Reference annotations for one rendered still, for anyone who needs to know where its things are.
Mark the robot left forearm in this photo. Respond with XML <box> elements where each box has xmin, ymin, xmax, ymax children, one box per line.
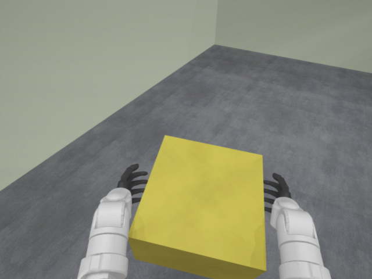
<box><xmin>77</xmin><ymin>188</ymin><xmax>132</xmax><ymax>279</ymax></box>

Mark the robot right forearm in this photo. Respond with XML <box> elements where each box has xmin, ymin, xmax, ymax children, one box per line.
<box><xmin>270</xmin><ymin>197</ymin><xmax>331</xmax><ymax>279</ymax></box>

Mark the robot right hand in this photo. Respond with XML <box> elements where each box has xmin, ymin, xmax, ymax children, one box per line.
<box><xmin>263</xmin><ymin>173</ymin><xmax>292</xmax><ymax>213</ymax></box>

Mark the robot left hand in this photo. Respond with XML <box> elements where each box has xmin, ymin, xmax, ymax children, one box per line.
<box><xmin>117</xmin><ymin>164</ymin><xmax>148</xmax><ymax>204</ymax></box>

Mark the carton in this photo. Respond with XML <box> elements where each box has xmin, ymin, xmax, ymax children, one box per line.
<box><xmin>128</xmin><ymin>135</ymin><xmax>266</xmax><ymax>279</ymax></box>

